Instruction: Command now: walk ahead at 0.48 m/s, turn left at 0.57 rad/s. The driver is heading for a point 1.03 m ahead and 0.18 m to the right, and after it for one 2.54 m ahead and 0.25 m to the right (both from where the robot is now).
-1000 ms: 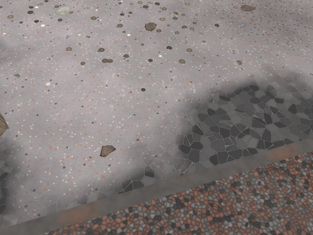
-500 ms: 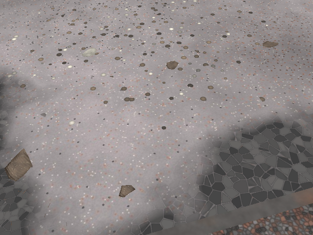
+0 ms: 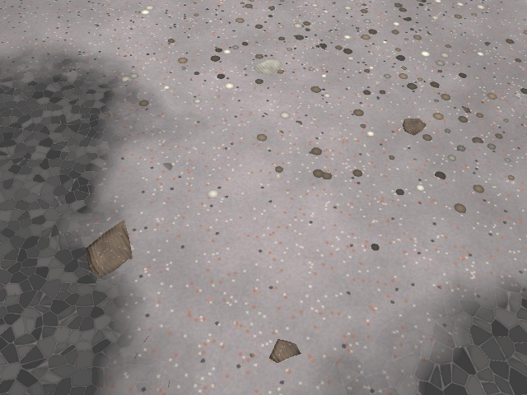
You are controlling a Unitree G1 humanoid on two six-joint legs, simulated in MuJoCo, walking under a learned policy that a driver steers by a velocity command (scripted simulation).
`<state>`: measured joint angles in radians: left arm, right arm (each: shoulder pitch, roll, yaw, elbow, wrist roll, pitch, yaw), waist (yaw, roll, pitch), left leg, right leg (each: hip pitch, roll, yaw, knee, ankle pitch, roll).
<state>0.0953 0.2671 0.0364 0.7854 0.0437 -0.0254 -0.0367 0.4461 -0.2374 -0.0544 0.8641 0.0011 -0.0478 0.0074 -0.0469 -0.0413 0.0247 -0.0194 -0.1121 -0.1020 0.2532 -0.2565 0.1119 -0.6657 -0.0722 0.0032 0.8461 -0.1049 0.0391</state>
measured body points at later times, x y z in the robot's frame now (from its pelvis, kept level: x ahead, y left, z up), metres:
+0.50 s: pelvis +0.28 -0.02 +0.00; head +0.31 -0.02 +0.45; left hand +0.23 +0.24 -0.13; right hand +0.48 -0.24 -0.11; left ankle +0.38 +0.13 -0.70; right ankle +0.27 -0.10 -0.75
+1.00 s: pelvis +0.52 +0.02 +0.00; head +0.55 +0.02 +0.45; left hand +0.76 +0.22 -0.11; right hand +0.45 -0.25 -0.13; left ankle +0.46 +0.12 -0.75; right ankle +0.61 -0.14 -0.69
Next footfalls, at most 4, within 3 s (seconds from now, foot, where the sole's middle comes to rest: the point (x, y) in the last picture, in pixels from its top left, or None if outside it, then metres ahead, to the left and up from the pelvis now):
0.18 right None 0.30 -0.10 -0.78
0.66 left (201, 384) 0.50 0.12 -0.78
1.16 right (299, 297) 0.73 -0.14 -0.78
1.68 left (297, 200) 1.08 -0.17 -0.78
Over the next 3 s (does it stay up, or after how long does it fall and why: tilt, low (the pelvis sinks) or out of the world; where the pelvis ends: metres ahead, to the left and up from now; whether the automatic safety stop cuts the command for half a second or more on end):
stays up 0.95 -0.18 0.00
